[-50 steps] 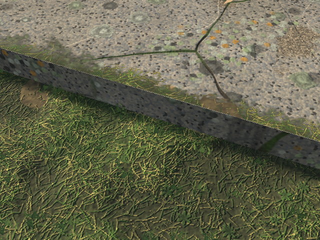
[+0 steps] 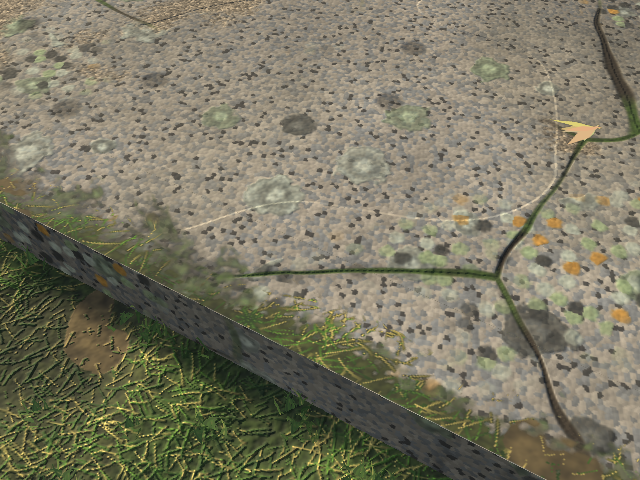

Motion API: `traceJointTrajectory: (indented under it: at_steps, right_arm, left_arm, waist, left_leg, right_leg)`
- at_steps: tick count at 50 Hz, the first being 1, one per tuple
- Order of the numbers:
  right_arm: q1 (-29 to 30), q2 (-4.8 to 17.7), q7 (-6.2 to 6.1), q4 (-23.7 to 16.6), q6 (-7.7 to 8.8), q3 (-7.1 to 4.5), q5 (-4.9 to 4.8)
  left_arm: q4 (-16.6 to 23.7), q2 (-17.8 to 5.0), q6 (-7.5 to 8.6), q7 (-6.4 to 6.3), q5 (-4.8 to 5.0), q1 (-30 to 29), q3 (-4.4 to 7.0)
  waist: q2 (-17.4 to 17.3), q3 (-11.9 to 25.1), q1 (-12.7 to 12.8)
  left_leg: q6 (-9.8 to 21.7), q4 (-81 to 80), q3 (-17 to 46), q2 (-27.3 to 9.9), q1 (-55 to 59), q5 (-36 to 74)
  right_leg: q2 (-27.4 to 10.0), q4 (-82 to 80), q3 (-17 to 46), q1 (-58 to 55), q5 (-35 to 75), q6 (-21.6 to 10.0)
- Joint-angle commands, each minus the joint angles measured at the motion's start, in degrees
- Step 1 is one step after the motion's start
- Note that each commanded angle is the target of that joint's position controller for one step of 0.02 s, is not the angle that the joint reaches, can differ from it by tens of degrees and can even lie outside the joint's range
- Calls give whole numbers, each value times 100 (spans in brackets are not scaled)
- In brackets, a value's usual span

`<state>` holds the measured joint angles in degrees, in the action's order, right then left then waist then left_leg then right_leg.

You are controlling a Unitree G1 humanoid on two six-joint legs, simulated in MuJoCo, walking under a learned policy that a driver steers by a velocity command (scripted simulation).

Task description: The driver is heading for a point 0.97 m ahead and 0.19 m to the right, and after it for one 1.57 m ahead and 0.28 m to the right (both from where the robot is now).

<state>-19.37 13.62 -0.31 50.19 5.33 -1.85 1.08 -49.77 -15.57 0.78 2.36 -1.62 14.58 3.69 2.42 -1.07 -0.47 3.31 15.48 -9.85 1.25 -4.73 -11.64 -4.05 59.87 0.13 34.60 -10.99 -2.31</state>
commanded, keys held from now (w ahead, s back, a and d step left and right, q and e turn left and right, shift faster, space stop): w+e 0.56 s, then w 0.16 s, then w+q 0.28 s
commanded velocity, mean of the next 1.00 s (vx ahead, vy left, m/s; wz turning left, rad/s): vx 0.50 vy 0.00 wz -0.34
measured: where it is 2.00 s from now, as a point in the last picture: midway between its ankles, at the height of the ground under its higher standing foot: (464, 311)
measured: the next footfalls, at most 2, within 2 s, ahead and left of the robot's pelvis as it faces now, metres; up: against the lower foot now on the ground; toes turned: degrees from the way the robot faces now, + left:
right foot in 0.26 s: +0.27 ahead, -0.12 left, +0.00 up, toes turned -13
left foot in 0.72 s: +0.46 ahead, -0.03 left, +0.00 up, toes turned -23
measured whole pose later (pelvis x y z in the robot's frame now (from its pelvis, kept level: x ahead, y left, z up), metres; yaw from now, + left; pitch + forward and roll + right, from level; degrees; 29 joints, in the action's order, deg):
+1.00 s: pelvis +0.41 -0.11 -0.01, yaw -20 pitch +3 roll +0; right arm -30.3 9.2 -0.5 57.5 3.9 -0.8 1.5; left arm -35.0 -7.0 0.0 -0.4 -3.3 4.8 -1.2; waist 3.5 1.0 -2.0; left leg 3.8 24.2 1.4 3.5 -13.0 -14.5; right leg -2.1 122.6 -0.7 63.9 -25.5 -3.5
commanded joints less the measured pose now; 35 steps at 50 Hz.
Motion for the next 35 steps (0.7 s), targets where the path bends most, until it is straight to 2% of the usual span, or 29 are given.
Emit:
traceJointTrajectory:
  at_steps: [1, 3, 5, 8, 10, 11, 12, 13, 14, 15, 16, 17, 18, 19, 20, 22, 25, 28, 29, 30, 32, 33, 34, 35]
  right_arm:
    - [81, 568, -17, -203, 108, -129, 0]
    - [41, 628, -16, -131, 115, -148, -7]
    - [-109, 750, -36, -27, 113, -185, -12]
    - [-255, 894, -82, 110, 54, -230, -7]
    - [-222, 1018, -111, 152, -17, -257, 15]
    - [-217, 1092, -117, 170, -76, -273, 16]
    - [-150, 1142, -109, 132, -136, -279, -5]
    - [-164, 1054, -105, 6, -135, -241, 15]
    - [-477, 352, 15, -410, -77, -92, -49]
    - [187, 813, 30, -453, -30, -166, 56]
    - [489, 729, 68, -569, 33, -134, 3]
    - [527, 691, 57, -552, 92, -99, -2]
    - [576, 696, 32, -533, 54, -108, 59]
    - [457, 674, 24, -523, -41, -91, 140]
    - [379, 616, 34, -525, -136, -74, 178]
    - [340, 479, 53, -557, -254, -33, 222]
    - [860, 402, 51, -769, -321, 22, 202]
    - [1503, 377, 22, -1016, -312, 75, 139]
    - [1325, 236, -27, -947, -331, 120, 58]
    - [1342, 277, -50, -961, -319, 134, 40]
    - [1315, 276, -95, -999, -266, 138, 35]
    - [1169, 266, -126, -1003, -234, 137, 47]
    - [766, 327, -157, -929, -205, 96, 66]
    - [232, 299, -175, -782, -132, 77, 77]
  left_arm:
    - [402, -42, 37, 104, -3, -341, -16]
    - [535, 22, 56, 161, 13, -764, -71]
    - [670, 11, 57, 198, -9, -1118, -102]
    - [786, -96, 46, 177, -65, -1326, -94]
    - [731, -191, 50, 119, -89, -1066, -53]
    - [623, -255, 87, 77, -80, -653, -9]
    - [409, -358, 164, 17, -117, 57, 63]
    - [171, -795, 193, -79, -198, 951, 230]
    - [249, -1629, 144, -162, -164, 865, 440]
    - [291, -1528, 59, -174, 50, 1020, 440]
    - [274, -1355, 28, -215, 102, 618, 397]
    - [308, -985, 28, -236, 108, 280, 310]
    - [337, -805, 55, -258, 132, 57, 257]
    - [354, -667, 86, -266, 153, -86, 207]
    - [393, -634, 133, -248, 149, -135, 180]
    - [382, -741, 234, -231, 132, -62, 196]
    - [380, -826, 234, -237, 116, 160, 224]
    - [381, -851, 194, -247, 96, 394, 245]
    - [428, -758, 187, -258, 17, 321, 231]
    - [451, -673, 188, -262, 0, 319, 202]
    - [447, -564, 198, -256, -24, 323, 153]
    - [435, -555, 208, -271, 2, 303, 139]
    - [459, -550, 239, -297, 49, 174, 119]
    - [494, -557, 252, -309, 141, -32, 108]
  waist:
    - [-645, -284, 70]
    - [-689, -370, -14]
    - [-666, -416, -100]
    - [-620, -403, -110]
    - [-735, -140, 28]
    - [-766, 123, 193]
    - [-607, 546, 505]
    - [-205, 1123, 870]
    - [1421, 1543, 426]
    - [409, 1734, 743]
    - [147, 922, 554]
    - [-228, 388, 330]
    - [-374, 155, 147]
    - [-349, 218, -9]
    - [-330, 353, -98]
    - [-262, 483, -191]
    - [-46, 365, -18]
    - [93, 281, 245]
    - [377, 516, 203]
    - [309, 517, 224]
    - [252, 502, 191]
    - [294, 591, 98]
    - [325, 687, -138]
    - [159, 763, -503]
  left_leg:
    - [551, -844, 524, -1502, -13, 1569]
    - [508, -830, 203, -1429, -53, 1677]
    - [475, -771, 32, -1518, 104, 1903]
    - [381, -319, -171, -1697, 637, 3017]
    - [298, 524, -344, -1688, 977, 4738]
    - [274, 1304, -397, -1653, 1081, 5294]
    - [184, 2464, -504, -1542, 782, 5063]
    - [-1, 4039, -496, -1410, -317, 3419]
    - [-393, 6207, -347, -251, -2946, -1679]
    - [-378, 6679, 1009, -65, -3545, -1844]
    - [-306, 6396, 1194, -452, -3786, -1170]
    - [-299, 5818, 1136, -658, -3518, -725]
    - [-350, 5436, 1149, -750, -3186, -636]
    - [-431, 5239, 1168, -764, -2801, -621]
    - [-495, 5106, 1139, -725, -2550, -655]
    - [-604, 4728, 1021, -628, -2415, -627]
    - [-704, 3860, 906, -546, -2524, -228]
    - [-684, 3011, 909, -439, -2575, 256]
    - [-657, 3172, 742, -287, -2250, 189]
    - [-606, 3028, 753, -268, -2100, 186]
    - [-451, 2706, 635, -83, -1699, 2]
    - [-336, 2491, 609, 25, -1490, -110]
    - [-189, 1970, 630, 29, -1259, -18]
    - [-72, 943, 654, -10, -696, 627]
  right_leg:
    - [-151, -523, -7, 471, 640, 83]
    - [-104, -1331, -181, 205, 1027, 59]
    - [-30, -1904, -405, -36, 1073, -47]
    - [146, -2345, -639, -238, 602, -304]
    - [505, -2478, -851, -664, 37, -540]
    - [744, -2627, -934, -1064, -154, -685]
    - [953, -3029, -915, -1977, 32, -848]
    - [363, -3276, 21, -3398, -229, -1115]
    - [-1411, -3529, 3054, -5143, 260, -2117]
    - [-1481, -4196, 3971, -5115, 222, -2230]
    - [-1372, -4325, 3049, -4454, 271, -2043]
    - [-1116, -4460, 2513, -3653, 967, -1779]
    - [-838, -4503, 2077, -3176, 1836, -1583]
    - [-647, -4516, 1740, -2875, 2483, -1507]
    - [-527, -4454, 1517, -2704, 3068, -1476]
    - [-328, -4374, 1246, -2514, 3610, -1435]
    - [-134, -4418, 1254, -2360, 3009, -1256]
    - [-118, -4335, 1476, -2495, 2626, -1068]
    - [-140, -4163, 1391, -2505, 2812, -1048]
    - [-140, -4104, 1396, -2444, 2900, -1019]
    - [-226, -3798, 1485, -2469, 3879, -978]
    - [-283, -3521, 1560, -2686, 4727, -969]
    - [-235, -3128, 1570, -2955, 5415, -930]
    - [-55, -2469, 1426, -3004, 5569, -814]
